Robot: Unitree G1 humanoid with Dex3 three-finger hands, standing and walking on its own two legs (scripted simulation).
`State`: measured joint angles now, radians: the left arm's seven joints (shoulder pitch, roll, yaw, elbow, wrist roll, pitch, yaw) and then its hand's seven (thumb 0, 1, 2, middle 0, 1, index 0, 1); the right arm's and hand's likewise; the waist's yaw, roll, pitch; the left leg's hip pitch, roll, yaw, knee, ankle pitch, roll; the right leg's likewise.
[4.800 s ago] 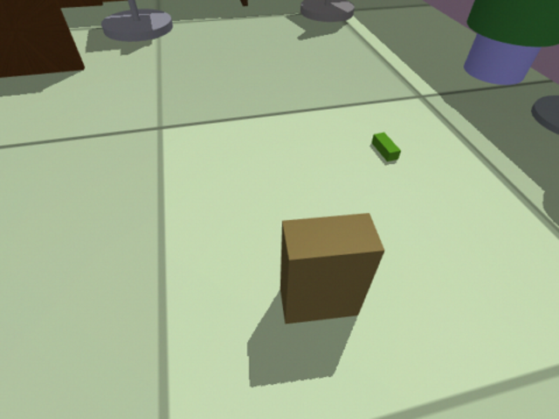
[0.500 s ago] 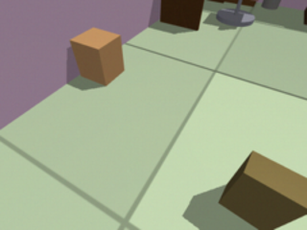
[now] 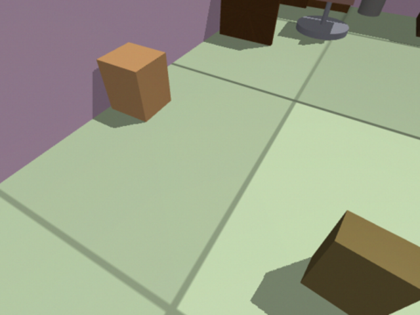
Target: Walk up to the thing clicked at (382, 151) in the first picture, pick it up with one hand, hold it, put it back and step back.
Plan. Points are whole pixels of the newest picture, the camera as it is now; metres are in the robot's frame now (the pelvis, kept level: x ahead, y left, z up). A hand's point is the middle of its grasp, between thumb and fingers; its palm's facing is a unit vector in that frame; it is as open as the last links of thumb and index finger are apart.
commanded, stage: stand
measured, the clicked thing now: out of the picture +0.80 -1.61 -0.75
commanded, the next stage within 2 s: walk up in 0.94 s
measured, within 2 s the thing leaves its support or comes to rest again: neither
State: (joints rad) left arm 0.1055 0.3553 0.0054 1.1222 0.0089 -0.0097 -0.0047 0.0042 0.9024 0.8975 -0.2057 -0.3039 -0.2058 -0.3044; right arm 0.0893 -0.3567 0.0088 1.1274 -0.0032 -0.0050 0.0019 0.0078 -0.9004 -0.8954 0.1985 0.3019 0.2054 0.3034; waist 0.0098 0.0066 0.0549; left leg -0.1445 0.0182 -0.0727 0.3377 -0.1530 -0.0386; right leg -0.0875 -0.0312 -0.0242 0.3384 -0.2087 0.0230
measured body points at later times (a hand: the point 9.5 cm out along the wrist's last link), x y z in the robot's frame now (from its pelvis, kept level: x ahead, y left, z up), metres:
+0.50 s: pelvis +0.00 +0.00 +0.00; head +0.01 +0.00 +0.45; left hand +0.06 +0.31 -0.13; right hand +0.07 -0.30 -0.13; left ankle +0.02 +0.14 -0.75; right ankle -0.01 -0.13 -0.75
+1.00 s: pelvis +0.01 +0.00 +0.00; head +0.01 +0.00 +0.45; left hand +0.07 +0.31 -0.13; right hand +0.08 -0.30 -0.13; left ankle +0.02 +0.14 -0.74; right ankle -0.02 -0.13 -0.74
